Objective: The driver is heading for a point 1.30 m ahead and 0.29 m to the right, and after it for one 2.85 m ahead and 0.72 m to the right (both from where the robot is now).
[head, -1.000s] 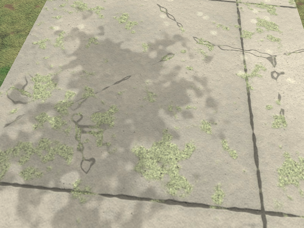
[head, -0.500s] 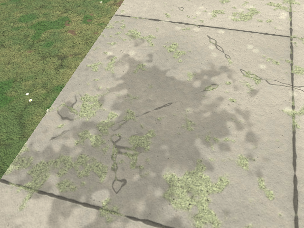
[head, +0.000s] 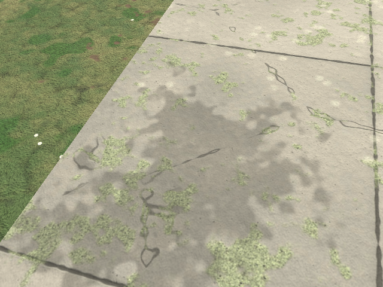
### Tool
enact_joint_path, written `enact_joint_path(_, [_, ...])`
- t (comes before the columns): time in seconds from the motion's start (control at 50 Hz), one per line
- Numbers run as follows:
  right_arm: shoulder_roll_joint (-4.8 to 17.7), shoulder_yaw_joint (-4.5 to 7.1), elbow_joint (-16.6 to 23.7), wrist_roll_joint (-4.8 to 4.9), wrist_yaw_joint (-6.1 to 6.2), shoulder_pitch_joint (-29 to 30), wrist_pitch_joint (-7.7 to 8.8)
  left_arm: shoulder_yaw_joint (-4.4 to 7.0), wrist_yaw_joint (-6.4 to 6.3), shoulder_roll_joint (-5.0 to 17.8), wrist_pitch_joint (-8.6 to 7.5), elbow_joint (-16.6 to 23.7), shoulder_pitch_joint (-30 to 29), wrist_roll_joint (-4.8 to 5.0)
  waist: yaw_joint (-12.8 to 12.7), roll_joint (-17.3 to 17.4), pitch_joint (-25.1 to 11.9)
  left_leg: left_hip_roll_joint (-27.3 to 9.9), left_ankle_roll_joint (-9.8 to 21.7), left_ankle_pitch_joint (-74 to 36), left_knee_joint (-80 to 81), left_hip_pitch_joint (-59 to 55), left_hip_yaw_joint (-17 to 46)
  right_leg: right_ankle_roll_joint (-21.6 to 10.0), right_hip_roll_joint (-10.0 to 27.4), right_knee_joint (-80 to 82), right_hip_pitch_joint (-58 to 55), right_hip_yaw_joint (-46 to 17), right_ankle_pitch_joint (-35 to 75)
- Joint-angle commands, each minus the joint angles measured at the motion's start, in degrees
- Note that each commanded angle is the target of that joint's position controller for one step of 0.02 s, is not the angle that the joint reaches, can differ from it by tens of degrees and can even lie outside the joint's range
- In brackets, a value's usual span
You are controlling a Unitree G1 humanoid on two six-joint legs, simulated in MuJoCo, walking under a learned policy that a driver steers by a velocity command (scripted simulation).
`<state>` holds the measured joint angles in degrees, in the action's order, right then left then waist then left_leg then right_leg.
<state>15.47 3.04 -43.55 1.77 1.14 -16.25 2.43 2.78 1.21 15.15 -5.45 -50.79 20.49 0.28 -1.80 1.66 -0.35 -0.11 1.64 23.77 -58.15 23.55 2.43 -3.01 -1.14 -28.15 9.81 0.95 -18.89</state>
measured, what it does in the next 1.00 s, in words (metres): walks ahead, turning right: left foot, then right foot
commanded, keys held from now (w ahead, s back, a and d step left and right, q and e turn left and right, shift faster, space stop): w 0.24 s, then w+e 0.76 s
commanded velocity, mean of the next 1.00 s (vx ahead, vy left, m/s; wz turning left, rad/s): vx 0.47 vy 0.00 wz -0.32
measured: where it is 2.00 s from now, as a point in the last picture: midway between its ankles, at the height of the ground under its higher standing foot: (252, 199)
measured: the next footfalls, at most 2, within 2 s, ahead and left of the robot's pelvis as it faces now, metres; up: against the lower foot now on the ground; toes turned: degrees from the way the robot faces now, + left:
left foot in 0.32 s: +0.32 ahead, +0.16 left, +0.00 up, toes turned +0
right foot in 0.86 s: +0.59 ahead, -0.12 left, +0.00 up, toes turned -20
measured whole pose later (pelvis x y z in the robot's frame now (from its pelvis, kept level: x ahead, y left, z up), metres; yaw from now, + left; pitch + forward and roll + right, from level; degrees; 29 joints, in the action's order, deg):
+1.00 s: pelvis +0.52 -0.02 -0.01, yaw -22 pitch +1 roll +0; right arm 17.0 2.8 -45.9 0.8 -0.2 -11.6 6.3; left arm 4.2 2.0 16.7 -2.8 -39.5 12.6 0.8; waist -0.1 0.4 4.3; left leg -3.2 0.6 21.8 -69.2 22.8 1.8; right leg -6.0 -5.3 -29.2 20.6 0.7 -9.5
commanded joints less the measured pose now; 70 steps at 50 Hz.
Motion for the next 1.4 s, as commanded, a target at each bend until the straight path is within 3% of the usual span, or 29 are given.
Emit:
enact_joint_path(0.02, [4.8,1.49,6.4,-0.75,-1.06,8.6,2.75,1.04,-0.54,7.1,-0.37,3.0,0.5,-0.13,-1.5,-7.1,5.7,-5.8,0.8,-8.6,-1.3,24.0,1.6,-8.6,15.9,20.0,-13.1,-22.4,-1.8])
enact_joint_path(0.12, [0.7,-0.16,8.3,-0.76,-2.65,15.5,2.63,1.00,-1.57,8.6,0.82,1.9,3.5,0.17,-3.4,-7.0,5.1,-3.3,-2.4,-19.7,17.5,14.7,-3.4,-7.7,11.6,21.0,-8.5,-9.1,14.6])
enact_joint_path(0.2, [2.3,-0.20,9.8,-0.09,-3.55,19.5,2.68,1.50,-1.71,10.5,1.17,0.8,5.5,0.88,-3.6,-7.8,7.0,-2.3,-1.9,-23.9,24.9,8.9,-3.3,-7.6,14.3,21.5,-6.4,-8.1,14.6])
enact_joint_path(0.26, [5.0,0.57,10.1,-0.20,-3.75,18.9,2.96,1.98,-1.67,11.1,1.62,0.3,5.0,1.23,-1.1,-7.7,6.8,-1.6,0.8,-21.2,27.7,5.2,-2.8,-6.2,16.5,18.0,-9.8,-8.4,23.6])
enact_joint_path(0.3, [8.5,2.54,7.1,-0.51,-2.97,7.6,3.00,2.04,-1.68,11.4,2.14,0.5,3.7,1.01,5.7,-7.1,-0.6,1.1,3.4,-19.4,29.4,-11.2,-4.6,-4.1,13.4,3.8,-8.1,-5.7,41.5])
enact_joint_path(0.32, [11.2,3.74,4.6,-0.70,-2.19,-3.0,2.77,1.34,-1.74,9.9,2.16,1.7,3.0,0.21,10.6,-5.3,-8.4,-3.7,5.5,-17.7,27.5,-28.0,0.1,-2.0,10.6,-10.3,1.2,-4.3,35.2])
enact_joint_path(0.34, [17.1,4.88,3.5,-2.33,-1.73,-9.3,2.32,-0.68,-1.70,2.3,1.56,3.4,9.0,-0.17,8.7,9.7,-18.5,-19.7,12.2,-4.3,31.2,-48.2,24.5,1.9,1.6,-33.4,21.2,-1.1,6.8])
enact_joint_path(0.36, [13.3,3.68,3.3,-2.23,-2.04,-9.3,2.36,-0.38,-1.56,4.3,0.49,2.7,9.4,1.41,8.8,14.2,-21.7,-24.0,14.4,7.3,42.4,-45.4,41.8,1.9,-0.7,-43.6,27.2,-8.9,-13.1])
enact_joint_path(0.38, [9.8,2.46,3.2,-1.63,-2.11,-4.6,2.59,1.29,-1.46,9.2,0.21,4.1,4.2,3.09,8.0,9.8,-10.8,-22.2,11.5,10.4,44.0,-37.3,33.6,1.4,2.5,-47.2,32.2,-9.4,-9.5])
enact_joint_path(0.42, [6.2,1.47,2.9,-1.68,-2.28,2.6,3.09,1.55,-1.84,8.4,0.42,5.0,-0.8,2.17,4.4,4.3,-1.7,-17.6,8.7,-2.4,46.3,-22.7,18.4,0.9,7.2,-43.2,29.7,-7.1,-0.5])
enact_joint_path(0.52, [4.7,1.71,0.2,-2.55,-2.36,6.5,5.27,1.82,-1.95,4.4,3.69,4.8,0.0,1.52,0.2,3.0,2.3,-13.8,8.6,-18.4,52.0,-12.6,1.7,2.1,9.7,-37.8,25.5,-8.0,8.4])
enact_joint_path(0.7, [9.3,2.74,-3.8,-1.86,-0.62,0.1,3.57,0.41,0.98,2.5,2.59,12.1,-16.6,0.88,5.8,-1.5,7.3,-14.7,8.0,-27.6,52.4,-22.5,-10.7,1.6,8.0,-12.0,31.0,-2.1,23.7])
enact_joint_path(0.78, [10.9,3.25,-4.8,-0.95,-0.45,-1.7,1.38,0.61,2.46,3.5,2.62,15.9,-19.9,1.08,5.5,-0.2,6.5,-16.4,6.5,-42.8,45.6,-30.8,-13.5,-1.0,5.5,-7.7,30.6,2.0,15.8])
enact_joint_path(0.84, [13.3,3.78,-3.9,-0.66,0.24,-0.2,-0.09,3.20,2.36,8.2,3.22,15.1,-9.3,1.34,-1.7,3.3,-2.2,-15.3,4.4,-68.5,26.4,-30.5,-15.7,-5.0,-1.4,-7.7,13.4,6.5,8.1])
enact_joint_path(0.86, [12.7,3.38,-3.4,-0.50,0.48,0.7,-0.13,5.20,1.49,11.6,3.48,12.7,0.6,1.39,-7.1,1.8,-7.1,-13.1,2.3,-63.1,12.9,-22.8,-16.7,-7.5,-2.9,-3.4,-2.1,4.8,11.3])
enact_joint_path(0.88, [7.4,1.70,-1.6,-2.26,0.31,-2.0,0.63,6.82,0.08,17.3,4.19,11.4,6.0,1.44,-6.3,-8.9,-12.3,-7.9,-0.7,-29.2,-7.0,-2.9,-16.5,-12.7,8.8,-2.5,-21.3,-15.0,9.2])
enact_joint_path(0.9, [3.3,-0.12,1.1,-2.25,-0.61,-3.7,2.99,6.54,0.38,19.5,3.24,13.7,3.3,1.24,-1.8,-15.5,-20.3,4.0,-2.8,10.4,-23.1,15.4,-4.2,-23.7,20.7,7.7,-33.6,-48.8,0.3])
enact_joint_path(0.92, [8.9,1.22,2.2,-0.20,-1.54,3.7,4.97,4.96,0.73,13.8,2.52,13.8,3.6,0.75,-5.8,-7.9,-18.7,0.4,-1.4,7.3,-24.5,21.6,4.0,-20.3,19.9,11.7,-32.9,-45.9,-0.6])
enact_joint_path(0.94, [9.1,1.12,3.6,0.96,-1.90,6.7,5.96,4.31,0.73,11.7,1.92,13.6,1.5,0.54,-4.6,-6.0,-10.7,-2.0,-0.1,2.2,-20.7,23.1,3.3,-17.8,17.9,11.9,-25.4,-36.8,3.1])
enact_joint_path(0.96, [8.2,0.96,3.0,-0.10,-1.46,6.6,6.28,3.90,0.71,10.3,1.63,14.0,-2.5,0.72,-1.3,-0.7,-5.9,-4.6,0.0,-1.8,-14.7,20.3,3.0,-15.5,15.0,12.0,-16.3,-30.1,9.2])
enact_joint_path(1.0, [9.0,1.68,2.1,-1.69,-1.29,4.8,5.10,2.92,0.25,7.8,1.48,15.8,-7.2,-0.19,2.2,-2.5,-2.9,-6.9,-1.2,-5.8,-8.4,13.2,3.1,-14.2,11.7,14.1,-5.8,-23.4,18.5])
enact_joint_path(1.08, [6.3,1.04,3.6,-2.83,-1.07,7.2,3.19,3.58,-1.08,10.2,1.26,15.4,-5.9,0.40,2.6,-2.8,-0.5,-5.9,-5.3,-12.4,2.7,11.7,0.8,-14.3,8.9,16.1,2.5,-17.2,25.6])
enact_joint_path(1.16, [4.3,-0.06,5.6,-2.30,-1.61,15.7,3.55,3.73,-2.02,10.7,1.97,14.2,-3.0,0.73,-1.0,-5.7,0.8,-2.3,-6.1,-28.0,21.5,6.8,-0.3,-10.2,5.2,15.0,5.6,-13.4,17.6])
enact_joint_path(1.24, [6.0,0.24,6.6,-1.48,-2.74,19.1,4.53,3.42,-1.95,9.8,1.98,11.7,1.0,1.00,-2.9,-6.9,1.1,-1.9,-4.2,-30.8,27.9,5.4,0.9,-9.1,8.8,12.1,0.1,-17.1,13.3])
enact_joint_path(1.3, [7.9,1.06,6.5,-1.53,-3.09,16.9,5.10,3.55,-2.11,10.0,2.48,10.8,1.1,0.62,-1.2,-8.8,1.6,-1.8,-1.3,-23.2,29.7,4.3,0.7,-8.0,11.8,8.0,-5.4,-20.4,17.6])
enact_joint_path(1.34, [10.3,2.48,4.1,-2.01,-2.68,7.8,5.49,2.91,-1.94,8.4,2.86,11.1,0.0,0.32,3.7,-8.2,-3.2,-1.1,2.0,-22.0,32.1,-8.4,-1.1,-5.7,7.9,-2.8,-5.3,-17.9,29.3])
enact_joint_path(1.36, [13.0,3.13,3.2,-2.74,-2.40,-1.0,5.58,1.79,-1.97,6.1,2.96,12.2,0.5,-0.46,7.2,-2.9,-11.9,-9.4,5.6,-21.5,30.6,-23.1,8.1,-3.5,4.3,-18.3,1.5,-14.3,21.7])
enact_joint_path(1.38, [17.6,4.58,0.6,-2.80,-2.82,-6.8,4.83,0.69,-1.88,2.0,2.20,12.4,9.4,1.12,4.1,16.1,-18.2,-20.8,15.4,-7.9,36.3,-42.1,35.0,1.3,-4.9,-38.5,23.2,-8.5,-6.5])
enact_joint_path(1.4, [12.1,3.21,0.5,-1.16,-3.33,-6.7,4.73,1.17,-2.12,6.5,1.86,11.5,7.9,1.60,5.7,12.3,-15.3,-22.1,15.2,0.3,41.5,-41.6,43.3,1.8,-3.5,-45.5,31.2,-12.8,-14.0])
Velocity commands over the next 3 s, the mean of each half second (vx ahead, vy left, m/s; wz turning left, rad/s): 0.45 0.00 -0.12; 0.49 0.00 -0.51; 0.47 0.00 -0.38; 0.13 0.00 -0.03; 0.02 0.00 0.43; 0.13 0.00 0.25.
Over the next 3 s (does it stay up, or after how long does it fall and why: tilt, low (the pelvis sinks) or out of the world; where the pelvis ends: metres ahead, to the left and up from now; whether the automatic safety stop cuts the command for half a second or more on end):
stays up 0.95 -0.13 0.01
